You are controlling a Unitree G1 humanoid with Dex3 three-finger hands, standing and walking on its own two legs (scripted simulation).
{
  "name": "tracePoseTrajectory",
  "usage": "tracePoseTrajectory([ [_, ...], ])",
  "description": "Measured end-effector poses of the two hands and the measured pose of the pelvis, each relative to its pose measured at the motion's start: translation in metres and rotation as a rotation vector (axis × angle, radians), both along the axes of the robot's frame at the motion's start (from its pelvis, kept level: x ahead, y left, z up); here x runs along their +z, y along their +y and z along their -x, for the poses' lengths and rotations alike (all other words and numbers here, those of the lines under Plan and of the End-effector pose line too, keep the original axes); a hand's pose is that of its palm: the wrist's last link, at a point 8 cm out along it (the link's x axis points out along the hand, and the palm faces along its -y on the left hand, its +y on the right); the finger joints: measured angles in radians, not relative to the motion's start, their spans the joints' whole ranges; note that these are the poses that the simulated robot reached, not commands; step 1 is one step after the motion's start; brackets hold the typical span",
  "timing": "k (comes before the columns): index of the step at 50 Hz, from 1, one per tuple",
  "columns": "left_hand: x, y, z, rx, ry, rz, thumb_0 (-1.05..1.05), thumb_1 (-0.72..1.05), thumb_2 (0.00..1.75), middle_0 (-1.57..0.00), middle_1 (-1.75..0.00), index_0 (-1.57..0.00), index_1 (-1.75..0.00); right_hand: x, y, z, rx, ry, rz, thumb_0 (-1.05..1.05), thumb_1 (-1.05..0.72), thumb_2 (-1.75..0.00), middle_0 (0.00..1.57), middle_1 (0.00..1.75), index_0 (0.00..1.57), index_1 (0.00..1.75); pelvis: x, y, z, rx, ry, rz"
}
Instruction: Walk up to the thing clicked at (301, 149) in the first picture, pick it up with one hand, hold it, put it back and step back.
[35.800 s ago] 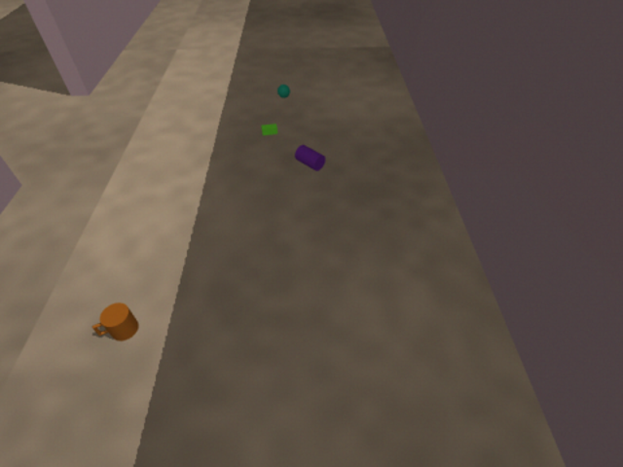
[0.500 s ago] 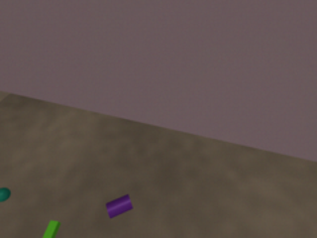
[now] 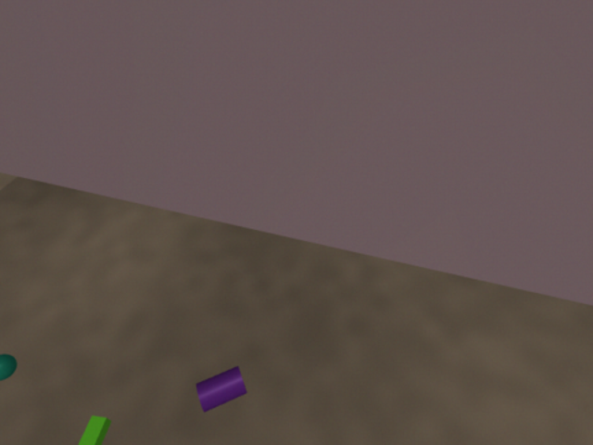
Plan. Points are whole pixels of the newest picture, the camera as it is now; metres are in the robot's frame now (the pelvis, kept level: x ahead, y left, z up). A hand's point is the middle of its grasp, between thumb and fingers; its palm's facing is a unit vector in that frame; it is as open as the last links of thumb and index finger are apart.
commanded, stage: stand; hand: left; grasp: from above
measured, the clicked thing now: (221, 388) +0.45 +0.26 -0.74
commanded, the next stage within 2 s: step back in 0.58 s
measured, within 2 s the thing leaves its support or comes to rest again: neither
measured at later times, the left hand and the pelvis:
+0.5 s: hand out of the picture +0.07 +0.25 -0.16, palm faces +0.00 -0.94 -0.34, open 7.4 cm; pelvis +0.00 +0.00 +0.00, yaw +0 degrees
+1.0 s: hand out of the picture +0.08 +0.31 -0.18, palm faces -0.02 -0.92 -0.38, open 7.4 cm; pelvis -0.07 +0.04 -0.02, yaw +0 degrees
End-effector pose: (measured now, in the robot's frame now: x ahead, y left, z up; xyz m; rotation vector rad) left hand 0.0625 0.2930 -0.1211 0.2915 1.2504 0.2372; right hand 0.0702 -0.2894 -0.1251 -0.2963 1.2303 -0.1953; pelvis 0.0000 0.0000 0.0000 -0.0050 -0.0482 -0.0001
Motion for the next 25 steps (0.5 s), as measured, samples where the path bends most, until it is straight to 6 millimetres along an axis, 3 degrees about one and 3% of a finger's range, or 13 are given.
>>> tracePoseTrajectory([
  [25, 0.0005, 0.0, 0.0008, -0.018, -0.007, 0.002, 0.0, 0.9, 0.9, -0.21, -0.3, -0.2, -0.3, 0.0013, -0.004, 0.0095, -0.005, 0.008, 0.003, 0.0, -0.91, -0.9, 0.21, 0.3, 0.2, 0.3, 0.0001, -0.0011, 0.0024, -0.003, 0.001, -0.001],
])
